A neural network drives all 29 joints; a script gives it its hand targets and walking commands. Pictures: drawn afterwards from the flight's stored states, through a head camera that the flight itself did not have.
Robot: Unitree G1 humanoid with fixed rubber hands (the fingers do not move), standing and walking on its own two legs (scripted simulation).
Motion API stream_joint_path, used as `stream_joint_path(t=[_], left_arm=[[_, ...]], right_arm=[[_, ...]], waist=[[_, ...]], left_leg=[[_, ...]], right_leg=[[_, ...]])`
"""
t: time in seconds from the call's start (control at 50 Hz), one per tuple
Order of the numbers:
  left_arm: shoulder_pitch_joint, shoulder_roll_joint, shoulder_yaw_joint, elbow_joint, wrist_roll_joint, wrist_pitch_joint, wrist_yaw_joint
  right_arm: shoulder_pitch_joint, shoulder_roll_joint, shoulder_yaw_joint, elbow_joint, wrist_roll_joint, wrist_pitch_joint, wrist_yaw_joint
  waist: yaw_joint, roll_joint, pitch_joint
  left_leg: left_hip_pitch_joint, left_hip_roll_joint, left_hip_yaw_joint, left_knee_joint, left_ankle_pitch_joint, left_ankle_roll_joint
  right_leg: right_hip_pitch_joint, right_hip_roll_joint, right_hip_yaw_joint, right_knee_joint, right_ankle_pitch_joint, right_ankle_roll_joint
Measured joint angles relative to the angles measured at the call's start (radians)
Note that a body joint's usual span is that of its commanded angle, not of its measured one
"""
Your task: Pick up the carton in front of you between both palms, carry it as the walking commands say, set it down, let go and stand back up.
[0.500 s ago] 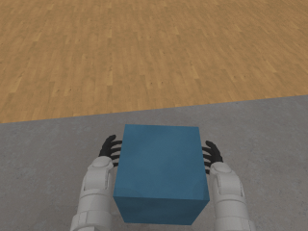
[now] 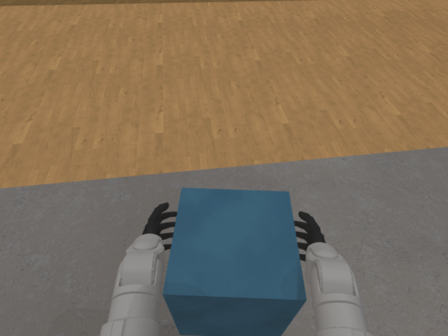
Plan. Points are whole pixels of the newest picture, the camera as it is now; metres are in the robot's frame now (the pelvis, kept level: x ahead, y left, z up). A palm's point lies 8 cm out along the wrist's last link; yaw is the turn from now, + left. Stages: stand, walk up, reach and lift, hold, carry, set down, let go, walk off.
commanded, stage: reach and lift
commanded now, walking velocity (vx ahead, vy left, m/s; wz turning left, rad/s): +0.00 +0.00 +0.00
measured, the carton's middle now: (232, 266) +0.29 +0.00 -0.05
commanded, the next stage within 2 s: hold in 0.08 s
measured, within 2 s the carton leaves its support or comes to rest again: neither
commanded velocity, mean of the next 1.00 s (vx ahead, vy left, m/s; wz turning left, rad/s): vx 0.00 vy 0.00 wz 0.00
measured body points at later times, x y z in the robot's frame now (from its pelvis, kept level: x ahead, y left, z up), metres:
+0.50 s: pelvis -0.01 +0.00 +0.00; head -0.06 +0.00 +0.45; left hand +0.29 +0.15 +0.05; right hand +0.29 -0.15 +0.04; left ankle +0.00 +0.13 -0.75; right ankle +0.01 -0.13 -0.75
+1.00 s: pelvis -0.01 +0.00 +0.00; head -0.05 +0.00 +0.45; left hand +0.30 +0.15 +0.05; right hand +0.29 -0.15 +0.04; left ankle +0.00 +0.13 -0.75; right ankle +0.01 -0.13 -0.75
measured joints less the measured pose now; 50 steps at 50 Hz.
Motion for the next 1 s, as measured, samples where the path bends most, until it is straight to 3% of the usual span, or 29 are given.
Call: stream_joint_path(t=[0.22,0.36,0.68,1.0], left_arm=[[0.021,0.005,-0.03,-0.077,-0.023,0.052,0.006],[-0.011,-0.003,-0.003,-0.05,0.002,0.083,-0.004],[-0.051,-0.013,0.034,-0.027,0.022,0.07,-0.012],[-0.022,-0.005,0.004,-0.053,0.012,0.079,-0.009]], right_arm=[[0.021,-0.005,0.027,-0.077,0.02,0.051,-0.005],[-0.014,0.003,0.001,-0.047,-0.004,0.082,0.008],[-0.054,0.013,-0.033,-0.024,-0.02,0.069,0.013],[-0.024,0.006,-0.004,-0.05,-0.01,0.077,0.009]], waist=[[0.0,0.0,-0.003],[0.0,0.0,0.008],[0.001,0.001,0.024],[0.0,0.0,0.02]], left_leg=[[0.033,0.001,0.002,-0.023,0.011,0.001],[0.048,0.002,0.003,-0.018,0.013,0.0],[0.028,0.003,0.005,0.004,0.013,-0.002],[0.047,0.004,0.009,-0.02,0.014,0.0]], right_leg=[[0.033,-0.002,0.001,-0.023,0.011,0.001],[0.048,-0.001,-0.001,-0.019,0.013,0.0],[0.03,0.001,-0.007,0.002,0.014,-0.001],[0.048,-0.002,-0.007,-0.021,0.015,-0.001]])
